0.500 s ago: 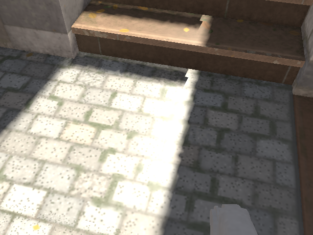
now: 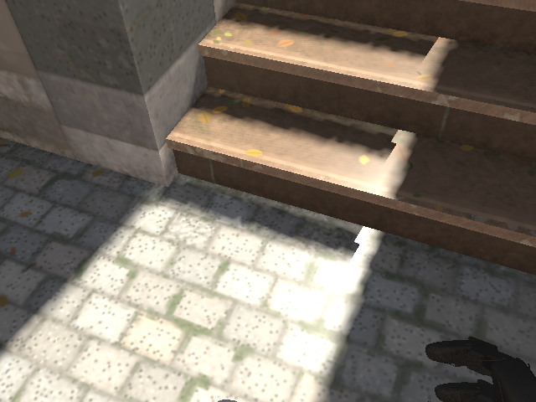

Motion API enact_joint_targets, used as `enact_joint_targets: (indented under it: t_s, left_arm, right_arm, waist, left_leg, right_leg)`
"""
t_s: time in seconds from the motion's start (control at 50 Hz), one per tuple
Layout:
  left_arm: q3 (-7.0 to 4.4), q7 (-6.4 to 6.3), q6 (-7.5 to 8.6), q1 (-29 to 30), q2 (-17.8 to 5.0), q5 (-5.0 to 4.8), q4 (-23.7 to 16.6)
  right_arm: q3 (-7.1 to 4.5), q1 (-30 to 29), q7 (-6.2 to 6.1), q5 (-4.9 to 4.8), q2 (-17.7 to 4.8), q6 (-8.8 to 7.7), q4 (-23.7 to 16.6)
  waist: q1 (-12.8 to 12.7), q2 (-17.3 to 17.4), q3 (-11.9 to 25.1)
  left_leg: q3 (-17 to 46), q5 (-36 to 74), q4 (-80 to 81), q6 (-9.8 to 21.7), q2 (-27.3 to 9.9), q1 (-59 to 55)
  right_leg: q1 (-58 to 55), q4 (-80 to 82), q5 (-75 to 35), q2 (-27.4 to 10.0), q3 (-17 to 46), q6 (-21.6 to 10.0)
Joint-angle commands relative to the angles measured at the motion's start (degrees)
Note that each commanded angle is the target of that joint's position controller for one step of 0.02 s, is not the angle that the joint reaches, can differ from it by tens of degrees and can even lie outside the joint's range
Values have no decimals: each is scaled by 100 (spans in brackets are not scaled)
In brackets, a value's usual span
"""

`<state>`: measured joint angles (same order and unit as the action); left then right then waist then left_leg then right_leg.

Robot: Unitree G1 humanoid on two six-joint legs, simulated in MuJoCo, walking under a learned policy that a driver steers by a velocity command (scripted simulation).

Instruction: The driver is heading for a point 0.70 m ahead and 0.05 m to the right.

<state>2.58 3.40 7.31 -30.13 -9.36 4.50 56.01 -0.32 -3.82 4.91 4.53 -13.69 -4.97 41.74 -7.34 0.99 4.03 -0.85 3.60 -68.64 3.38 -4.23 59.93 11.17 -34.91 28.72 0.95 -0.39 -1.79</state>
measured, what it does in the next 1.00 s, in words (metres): walks ahead: left foot, then right foot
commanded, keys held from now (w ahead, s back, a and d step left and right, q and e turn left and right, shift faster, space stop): w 0.12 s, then no key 0.54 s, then w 0.34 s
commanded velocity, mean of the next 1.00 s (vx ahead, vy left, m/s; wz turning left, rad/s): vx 0.25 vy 0.00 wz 0.00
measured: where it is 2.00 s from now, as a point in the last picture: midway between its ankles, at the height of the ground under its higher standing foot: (298, 344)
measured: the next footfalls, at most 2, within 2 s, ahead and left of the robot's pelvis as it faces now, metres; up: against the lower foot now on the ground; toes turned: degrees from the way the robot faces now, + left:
left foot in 0.18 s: +0.33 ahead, +0.13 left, +0.00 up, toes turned +4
right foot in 0.64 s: +0.42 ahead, -0.09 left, +0.00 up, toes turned +0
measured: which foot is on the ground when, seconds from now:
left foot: up 0.00-0.16, down 0.18-1.00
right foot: down 0.00-0.20, up 0.22-0.62, down 0.64-1.00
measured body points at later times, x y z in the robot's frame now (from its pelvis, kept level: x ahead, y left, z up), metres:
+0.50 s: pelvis +0.27 +0.06 +0.02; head +0.30 +0.06 +0.47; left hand +0.41 +0.31 -0.09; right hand +0.37 -0.19 -0.11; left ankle +0.29 +0.13 -0.72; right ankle +0.36 -0.11 -0.67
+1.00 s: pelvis +0.41 +0.03 +0.01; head +0.42 +0.02 +0.46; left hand +0.56 +0.28 -0.08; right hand +0.52 -0.24 -0.11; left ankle +0.29 +0.13 -0.72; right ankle +0.38 -0.09 -0.72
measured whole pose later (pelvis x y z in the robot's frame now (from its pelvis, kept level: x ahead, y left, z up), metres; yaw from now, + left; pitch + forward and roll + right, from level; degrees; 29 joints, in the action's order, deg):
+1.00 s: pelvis +0.41 +0.03 +0.01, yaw +2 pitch +0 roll -1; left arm -3.7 2.1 5.6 -9.4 -12.3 2.4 42.9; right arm -5.8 15.7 0.6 2.1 -14.5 -5.7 45.7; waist 0.6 2.5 -0.9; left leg -1.4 -25.5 -29.3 3.0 -1.1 3.3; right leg 11.9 -32.3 20.7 0.1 -3.3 -4.9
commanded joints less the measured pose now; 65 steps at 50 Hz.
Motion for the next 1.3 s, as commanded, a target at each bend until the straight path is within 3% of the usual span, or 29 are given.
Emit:
enact_joint_targets:
  t_s: [0.02, 0.16, 0.18, 0.2, 0.22, 0.24, 0.26, 0.3, 0.38, 0.4, 0.48, 0.58, 0.6, 0.64, 0.68, 0.72, 0.74, 0.8, 0.88, 0.94, 0.98, 1.02, 1.04, 1.06, 1.08, 1.14, 1.2, 1.26, 1.3]
  left_arm:
    - [-247, 29, 116, -286, -1073, -126, -255]
    - [-627, 113, -4, -166, -1672, -259, -150]
    - [-579, 80, -17, -235, -1423, -155, -72]
    - [-401, -14, -23, -851, -689, -24, -243]
    - [-270, 67, -53, -1576, -252, 14, -341]
    - [-543, 147, -141, -53, -890, -310, -717]
    - [-635, 100, -123, 767, -1022, -388, -999]
    - [-560, -63, -118, 649, -829, -73, -990]
    - [-499, 97, -225, 95, -614, -230, -1030]
    - [-514, -391, -343, 1022, -332, -665, -1050]
    - [-595, -725, -449, 1466, -646, -516, -1192]
    - [-702, -645, -531, 2072, -822, -447, -1192]
    - [-705, -243, -337, 1705, -1007, -81, -1300]
    - [-680, -15, -206, 1826, -809, -290, -1319]
    - [-632, 97, -89, 2739, -1023, -653, -1659]
    - [-828, 41, -192, 2359, -1337, -554, -1450]
    - [-865, -64, -177, 2324, -1333, -473, -1465]
    - [-717, -230, -105, 2374, -873, -395, -1504]
    - [-705, -188, -188, 2509, -759, -244, -1714]
    - [-732, -122, -130, 2405, -667, -238, -1766]
    - [-766, -130, -53, 2128, -800, -179, -1693]
    - [-835, -271, 62, 707, -1265, -143, -1424]
    - [-855, -306, 136, -477, -1420, 11, -1168]
    - [-1101, -376, -93, -561, -2204, -190, -598]
    - [-999, -382, -190, -333, -1856, -271, -798]
    - [-669, -348, -296, 1157, -1123, -353, -954]
    - [-802, -266, -138, 1685, -1573, -390, -853]
    - [-849, -244, -91, 1550, -1640, -562, -610]
    - [-768, -325, -173, 1493, -1389, -479, -569]
  right_arm:
    - [-113, -1186, 64, -85, -313, 52, -831]
    - [-384, -561, -107, -460, -702, 136, -899]
    - [-457, 424, -216, -477, -776, 42, -570]
    - [-560, 1370, -314, -206, -1137, 52, -366]
    - [-496, 2333, -296, -115, -881, 102, -104]
    - [-527, 2693, -348, 7, -746, 19, 123]
    - [-563, 1936, -383, -142, -756, -82, 124]
    - [-530, 1361, -437, -364, -430, -68, 127]
    - [-607, -154, -250, -382, -580, -258, -296]
    - [-462, 452, -317, -385, -456, -60, -171]
    - [-442, 984, -498, -337, -558, 244, -14]
    - [-311, 1151, -530, -401, -262, 301, 127]
    - [-432, 873, -142, -465, -557, -9, 18]
    - [-311, 904, 70, -670, -119, -190, 196]
    - [-374, 2362, -57, -585, -91, -108, 454]
    - [-608, 1365, -257, -260, -630, 38, 130]
    - [-607, 1503, -334, -279, -511, 74, 115]
    - [-548, 1437, -414, -389, -159, -79, -44]
    - [-745, 1701, -450, -347, -736, -230, -42]
    - [-723, 1801, -489, -272, -809, -186, 35]
    - [-765, 1511, -464, -214, -1022, -143, -48]
    - [-703, 1345, -323, -114, -769, -174, -297]
    - [-602, 894, -203, -81, -463, -215, -334]
    - [-586, 523, -546, -498, -283, 94, -431]
    - [-524, 500, -650, -519, -383, 204, -441]
    - [-490, 734, -445, -259, -552, 325, -461]
    - [-383, 881, -244, -285, -264, 347, -436]
    - [-475, 1820, -383, -190, -430, 356, -42]
    - [-595, 2921, -487, -71, -786, 255, 430]
  waist:
    - [155, -717, -385]
    - [782, -736, -442]
    - [1056, -510, 410]
    - [963, 652, 2105]
    - [1017, 1737, 3485]
    - [1528, 753, 2053]
    - [1199, 501, 654]
    - [738, 148, 148]
    - [-170, 77, 378]
    - [391, -167, 196]
    - [523, 214, 139]
    - [633, 357, -142]
    - [420, -120, -758]
    - [329, -167, -341]
    - [1232, -782, 521]
    - [808, -585, -126]
    - [819, -609, -197]
    - [884, -423, -361]
    - [937, 377, -486]
    - [769, 291, -739]
    - [519, 153, -418]
    - [21, -808, 578]
    - [-563, -1213, 128]
    - [-250, -809, -749]
    - [-190, -235, -816]
    - [632, -640, -997]
    - [881, -957, -850]
    - [1228, -684, -196]
    - [1602, -233, 112]
  left_leg:
    - [-360, 229, 1629, -177, 59, -871]
    - [-751, 444, 4218, 161, 784, -3415]
    - [-440, 1184, 3748, 466, 554, -5518]
    - [248, 4138, 2561, 1613, -416, -8642]
    - [2652, 4676, 3310, 2886, -1771, -10504]
    - [2842, 4322, 4130, 2163, -1663, -8987]
    - [2060, 4115, 4401, 1705, -1572, -7301]
    - [1541, 4583, 4808, 1611, -1404, -5687]
    - [155, 3948, 5206, 1161, -571, -3710]
    - [403, 3727, 5329, 1252, -799, -4489]
    - [409, 1583, 5547, 1237, -808, -4540]
    - [471, -451, 5388, 935, -614, -4491]
    - [863, -807, 5290, 1153, -1030, -4156]
    - [803, -1129, 4745, 573, -635, -4086]
    - [-229, -2183, 4447, -319, 519, -4662]
    - [-333, -2859, 4175, -119, 521, -4828]
    - [-264, -3150, 4186, 30, 514, -4833]
    - [138, -2656, 4504, 475, 160, -5092]
    - [1278, -1243, 5113, 1280, -711, -6035]
    - [1251, -580, 4938, 1224, -911, -6065]
    - [658, 183, 4137, 967, -344, -5652]
    - [-28, -500, 1879, 274, 743, -3709]
    - [199, -3901, 197, -10, 1168, -1901]
    - [496, -4077, -403, 54, 627, -435]
    - [607, -3821, -559, 54, 414, -353]
    - [168, -2668, 987, -151, 70, -1709]
    - [-296, -1378, 3172, -286, 327, -3752]
    - [-440, -360, 3629, -56, 602, -5089]
    - [-207, 13, 3801, 46, 372, -6212]
  right_leg:
    - [-419, 1648, -4407, -1198, 869, -852]
    - [-2238, 1053, -8412, -1310, -33, -137]
    - [-1361, 133, -7616, -1115, 23, 259]
    - [259, -1441, -4833, -687, 74, 644]
    - [1715, -3657, 755, 328, 279, 892]
    - [2214, -4676, 347, 319, 878, 685]
    - [2469, -4706, 94, -126, 840, 551]
    - [1919, -3801, 1, -675, 782, 492]
    - [225, -2448, -931, -752, 250, 831]
    - [1266, -2271, -969, -521, 185, 707]
    - [1257, -1171, -2022, -758, 431, 570]
    - [734, -11, -2415, -583, 441, 501]
    - [776, -4, -2083, -648, 291, 435]
    - [-56, 834, -2807, -825, 399, 122]
    - [-327, 1222, -3047, -1349, 1142, -884]
    - [676, 1758, 115, -984, 1100, -612]
    - [669, 1842, 562, -992, 1099, -660]
    - [582, 1756, 78, -1109, 1315, -917]
    - [1236, 199, -1277, -26, -227, -498]
    - [1002, 282, -1082, -1, -501, -587]
    - [-137, 582, -1772, 142, -526, -627]
    - [-2598, 663, -3144, -793, 1228, -1499]
    - [-3469, 1453, -4301, -2043, 2892, -2218]
    - [-3372, 1263, -5509, -2510, 2919, -1901]
    - [-3198, 1351, -5404, -2489, 2530, -1682]
    - [-1255, 2362, -3393, -1620, 1279, -876]
    - [-193, 2372, -4569, -885, 148, -585]
    - [-242, 1375, -5899, -1035, 14, -359]
    - [354, -347, -4462, -522, -164, -90]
